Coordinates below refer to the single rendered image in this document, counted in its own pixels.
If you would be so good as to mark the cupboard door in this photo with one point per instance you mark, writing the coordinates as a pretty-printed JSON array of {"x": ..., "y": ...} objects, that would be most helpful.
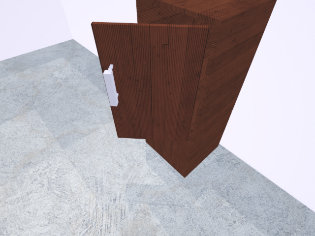
[{"x": 156, "y": 69}]

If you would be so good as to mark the handle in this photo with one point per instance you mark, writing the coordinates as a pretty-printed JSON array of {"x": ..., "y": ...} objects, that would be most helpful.
[{"x": 110, "y": 86}]

